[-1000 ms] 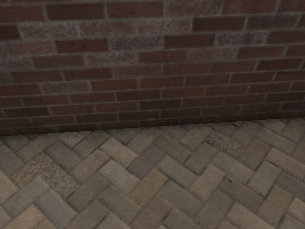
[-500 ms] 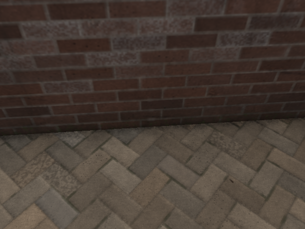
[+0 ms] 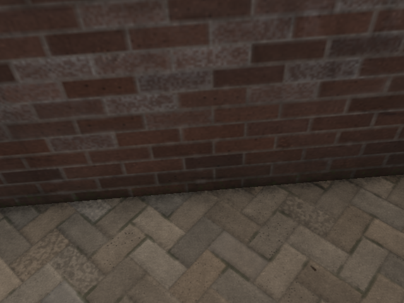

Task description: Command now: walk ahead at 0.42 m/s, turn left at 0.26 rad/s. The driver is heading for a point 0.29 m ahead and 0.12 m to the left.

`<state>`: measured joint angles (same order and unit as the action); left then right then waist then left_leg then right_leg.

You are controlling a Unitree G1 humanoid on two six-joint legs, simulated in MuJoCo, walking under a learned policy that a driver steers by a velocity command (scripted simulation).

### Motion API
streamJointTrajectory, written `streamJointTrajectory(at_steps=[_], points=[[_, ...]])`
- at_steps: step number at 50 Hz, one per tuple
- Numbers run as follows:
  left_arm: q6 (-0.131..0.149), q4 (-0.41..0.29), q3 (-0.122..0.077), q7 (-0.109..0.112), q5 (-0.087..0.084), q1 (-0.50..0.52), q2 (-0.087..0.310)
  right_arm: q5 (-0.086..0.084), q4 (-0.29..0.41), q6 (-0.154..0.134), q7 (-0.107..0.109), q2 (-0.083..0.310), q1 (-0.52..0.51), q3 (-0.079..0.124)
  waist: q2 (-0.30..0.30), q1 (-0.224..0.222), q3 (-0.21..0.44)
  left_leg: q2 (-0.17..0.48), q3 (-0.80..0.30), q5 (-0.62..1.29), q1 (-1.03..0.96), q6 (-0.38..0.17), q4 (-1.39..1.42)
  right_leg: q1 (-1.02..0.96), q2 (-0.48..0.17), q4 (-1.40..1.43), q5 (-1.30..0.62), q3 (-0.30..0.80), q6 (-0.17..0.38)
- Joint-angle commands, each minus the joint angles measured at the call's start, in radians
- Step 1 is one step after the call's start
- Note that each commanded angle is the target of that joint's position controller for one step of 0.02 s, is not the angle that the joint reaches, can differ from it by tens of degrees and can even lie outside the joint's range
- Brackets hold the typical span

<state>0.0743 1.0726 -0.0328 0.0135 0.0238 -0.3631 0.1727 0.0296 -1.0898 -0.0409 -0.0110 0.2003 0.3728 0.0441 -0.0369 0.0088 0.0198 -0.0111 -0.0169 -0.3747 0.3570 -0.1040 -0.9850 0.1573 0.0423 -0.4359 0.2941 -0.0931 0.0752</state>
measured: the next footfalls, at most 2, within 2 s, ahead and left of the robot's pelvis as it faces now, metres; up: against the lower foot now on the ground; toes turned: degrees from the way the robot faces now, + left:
left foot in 0.34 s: +0.32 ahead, +0.07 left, +0.00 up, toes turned +11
right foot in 0.78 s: +0.33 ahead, -0.13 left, +0.00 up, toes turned +7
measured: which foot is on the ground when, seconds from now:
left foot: up 0.00-0.32, down 0.34-1.00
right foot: down 0.00-0.34, up 0.36-0.76, down 0.78-1.00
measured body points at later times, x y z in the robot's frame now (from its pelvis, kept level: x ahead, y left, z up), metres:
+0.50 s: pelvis +0.22 +0.02 -0.01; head +0.25 +0.02 +0.44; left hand +0.19 +0.24 -0.16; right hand +0.31 -0.21 -0.16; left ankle +0.28 +0.06 -0.74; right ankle +0.16 -0.12 -0.65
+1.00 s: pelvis +0.29 -0.02 +0.01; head +0.29 -0.02 +0.46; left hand +0.29 +0.20 -0.15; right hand +0.37 -0.25 -0.15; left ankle +0.28 +0.06 -0.74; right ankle +0.29 -0.13 -0.74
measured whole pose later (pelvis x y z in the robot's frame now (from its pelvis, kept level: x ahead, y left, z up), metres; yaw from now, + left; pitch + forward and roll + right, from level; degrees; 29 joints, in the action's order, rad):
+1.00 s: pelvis +0.29 -0.02 +0.01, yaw +9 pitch -2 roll +0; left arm 0.04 1.09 0.01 0.05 0.01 -0.25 0.14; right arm 0.00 -1.11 -0.05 0.03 0.18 0.21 0.01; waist 0.00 0.01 -0.03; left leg -0.04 0.06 -0.19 0.12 -0.06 -0.34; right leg 0.12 -0.01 -0.37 0.22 -0.03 0.01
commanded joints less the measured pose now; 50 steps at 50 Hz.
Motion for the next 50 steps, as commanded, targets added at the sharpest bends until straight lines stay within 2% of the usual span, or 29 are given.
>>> streamJointTrajectory(at_steps=[1,3,6,9,11,12,14,16,17,18,19,20,21,22,23,24,26,28,31,33,35,37,38,39,40,41,42,45,50], points=[[0.024,-0.014,-0.01,0.007,-0.006,-0.08,0.084,0.004,0.062,-0.02,-0.021,0.038,-0.053,0.007,0.073,-0.003,-0.175,0.067,-0.039,0.14,0.358,0.012,-0.117,-0.13,-0.296,0.351,0.036,0.313,0.045],[0.033,0.007,-0.003,0.009,-0.006,-0.138,0.068,0.001,0.068,-0.008,-0.022,0.033,-0.065,0.011,0.086,-0.004,-0.136,0.054,-0.008,0.187,0.377,0.02,-0.143,-0.186,-0.262,0.308,-0.242,0.185,0.02],[0.037,0.017,0.005,0.012,-0.002,-0.178,0.061,-0.007,0.121,0.003,-0.02,0.017,-0.18,0.008,0.108,-0.014,-0.139,0.041,0.045,0.238,0.411,0.03,-0.103,-0.184,-0.241,0.284,-0.51,0.067,0.002],[0.036,0.016,0.017,0.02,-0.002,-0.171,0.048,-0.005,0.181,0.002,-0.022,-0.011,-0.313,-0.009,0.105,-0.025,-0.183,0.016,0.114,0.294,0.357,0.037,0.113,-0.128,-0.21,0.272,-0.677,-0.015,-0.004],[0.034,0.032,0.022,0.029,-0.005,-0.193,0.06,-0.005,0.198,-0.001,-0.017,-0.032,-0.352,-0.024,0.118,-0.032,-0.187,-0.029,0.187,0.303,0.225,0.033,0.292,-0.102,-0.204,0.221,-0.885,-0.054,-0.006],[0.036,0.042,0.02,0.033,-0.006,-0.208,0.077,-0.005,0.191,-0.002,-0.012,-0.021,-0.324,-0.024,0.135,-0.022,-0.161,-0.061,0.214,0.299,0.148,0.023,0.328,-0.114,-0.211,0.163,-1.032,-0.06,-0.007],[0.039,0.048,0.014,0.045,-0.012,-0.196,0.11,-0.005,0.144,-0.009,-0.001,0.022,-0.172,-0.013,0.177,0.04,-0.074,-0.105,0.205,0.303,-0.024,-0.022,0.359,-0.134,-0.231,-0.003,-1.22,-0.051,-0.014],[0.035,0.039,0.009,0.042,-0.027,-0.134,0.125,0.012,0.069,-0.032,0.009,0.073,0.05,0.009,0.175,0.154,0.016,-0.063,0.129,0.473,-0.244,-0.076,0.542,-0.111,-0.224,-0.298,-1.041,-0.048,-0.015],[0.034,0.015,0.015,0.033,-0.038,-0.125,0.099,0.03,0.044,-0.041,0.015,0.133,0.135,0.025,0.09,0.174,0.101,0.096,-0.001,0.811,-0.45,-0.12,0.522,0.039,-0.15,-0.573,-0.56,-0.073,-0.018],[0.02,0.024,0.026,0.027,-0.071,-0.313,-0.005,0.016,0.039,-0.035,0.015,0.199,0.156,0.04,-0.138,0.07,0.305,0.437,-0.378,1.456,-0.736,-0.306,0.415,0.269,0.009,-0.974,0.368,-0.025,-0.045],[0.005,0.031,0.005,0.03,-0.056,-0.291,0.078,-0.024,0.066,-0.024,0.014,0.197,0.096,0.047,0.039,0.077,0.363,0.427,-0.4,1.274,-0.656,-0.366,0.476,0.291,-0.023,-1.023,0.285,0.128,-0.041],[0.008,-0.007,0.002,0.027,-0.033,-0.163,0.077,-0.031,0.097,-0.018,0.024,0.164,-0.027,0.037,0.017,0.068,0.18,0.389,-0.342,1.004,-0.475,-0.346,0.591,0.345,-0.049,-0.989,0.217,0.122,-0.037],[0.012,-0.032,-0.001,0.022,-0.013,-0.085,0.072,-0.03,0.105,-0.016,0.026,0.096,-0.104,0.014,0.046,0.032,0.032,0.339,-0.281,0.866,-0.304,-0.277,0.668,0.349,-0.08,-0.905,0.15,0.117,-0.037],[0.002,-0.04,-0.008,0.019,0.006,-0.056,0.076,-0.026,0.105,-0.025,0.03,0.05,-0.122,-0.003,0.057,0.003,-0.017,0.299,-0.215,0.876,-0.214,-0.226,0.708,0.299,-0.102,-0.825,0.109,0.126,-0.041],[-0.021,-0.027,-0.001,0.016,0.018,-0.078,0.035,-0.027,0.098,-0.029,0.032,0.014,-0.146,-0.018,0.06,-0.028,-0.025,0.264,-0.145,0.86,-0.133,-0.192,0.726,0.216,-0.106,-0.763,0.087,0.122,-0.047],[-0.041,-0.019,0.002,0.017,0.018,-0.098,0.008,-0.024,0.094,-0.037,0.031,0.005,-0.143,-0.027,0.061,-0.045,-0.021,0.24,-0.1,0.896,-0.08,-0.166,0.724,0.149,-0.098,-0.707,0.077,0.115,-0.051],[-0.066,-0.016,0.008,0.021,0.001,-0.113,-0.014,-0.021,0.088,-0.048,0.029,0.06,-0.152,-0.023,0.027,-0.075,-0.006,0.209,-0.043,0.928,-0.049,-0.134,0.718,0.096,-0.085,-0.581,0.062,0.098,-0.056],[-0.085,-0.019,0.005,0.029,-0.005,-0.077,0.008,-0.012,0.081,-0.048,0.028,0.082,-0.134,-0.025,-0.02,-0.069,0.005,0.198,-0.041,0.793,-0.067,-0.106,0.73,0.097,-0.08,-0.447,0.059,0.086,-0.059],[-0.103,-0.019,0.006,0.038,-0.005,-0.011,0.031,-0.012,0.066,-0.034,0.028,0.092,-0.103,-0.022,-0.067,-0.033,-0.003,0.189,-0.077,0.394,-0.074,-0.087,0.774,0.095,-0.082,-0.328,0.045,0.078,-0.065],[-0.099,-0.035,0.008,0.038,-0.002,0.066,0.038,-0.015,0.063,-0.028,0.03,0.094,-0.113,-0.019,-0.066,-0.013,-0.034,0.199,-0.117,0.159,-0.06,-0.082,0.813,0.094,-0.085,-0.264,0.032,0.082,-0.069],[-0.09,-0.038,0.012,0.039,0.005,0.093,0.037,-0.023,0.053,-0.02,0.04,0.091,-0.11,-0.02,-0.049,-0.007,-0.063,0.213,-0.159,0.052,-0.079,-0.085,0.816,0.092,-0.085,-0.179,0.042,0.081,-0.077],[-0.076,-0.019,0.02,0.044,0.002,0.068,0.019,-0.031,0.054,-0.016,0.045,0.078,-0.138,-0.025,-0.013,-0.026,-0.074,0.196,-0.149,0.059,-0.079,-0.059,0.767,0.008,-0.085,0.01,-0.052,0.078,-0.071],[-0.066,-0.016,0.021,0.048,0.005,0.066,0.031,-0.032,0.049,-0.018,0.045,0.072,-0.126,-0.027,0.012,-0.024,-0.074,0.18,-0.146,0.076,-0.071,-0.028,0.748,-0.045,-0.107,0.102,-0.116,0.11,-0.07],[-0.056,-0.02,0.022,0.048,0.015,0.056,0.054,-0.033,0.049,-0.029,0.038,0.063,-0.122,-0.027,0.041,-0.017,-0.058,0.155,-0.128,0.132,-0.055,0.007,0.719,-0.104,-0.181,0.124,-0.204,0.185,-0.069],[-0.047,-0.023,0.017,0.043,0.002,0.093,0.092,-0.042,0.033,-0.028,0.035,0.04,-0.07,-0.026,0.102,0.035,-0.083,0.087,-0.066,0.176,-0.078,0.029,0.729,-0.029,-0.202,0.102,-0.232,0.224,-0.046],[-0.04,-0.017,0.023,0.033,-0.011,0.094,0.063,-0.033,0.015,-0.024,0.037,0.046,-0.075,-0.026,0.1,0.021,-0.076,0.084,-0.053,0.228,-0.181,0.035,0.725,0.038,-0.187,0.107,-0.214,0.202,-0.045],[-0.034,-0.015,0.034,0.029,-0.014,0.091,0.028,-0.033,0.013,-0.022,0.039,0.052,-0.089,-0.024,0.106,0.01,-0.064,0.091,-0.052,0.271,-0.228,0.037,0.708,0.043,-0.171,0.115,-0.207,0.182,-0.056],[-0.03,-0.005,0.035,0.037,-0.017,0.086,0.044,-0.026,0.007,-0.015,0.042,0.067,-0.108,-0.02,0.097,0.009,-0.058,0.102,-0.054,0.338,-0.253,0.028,0.69,0.019,-0.167,0.127,-0.255,0.177,-0.057],[-0.02,0.004,0.039,0.04,-0.02,0.082,0.042,-0.029,-0.009,-0.01,0.045,0.062,-0.132,-0.021,0.075,0.007,-0.049,0.103,-0.047,0.336,-0.261,0.039,0.693,-0.017,-0.169,0.134,-0.297,0.179,-0.047]])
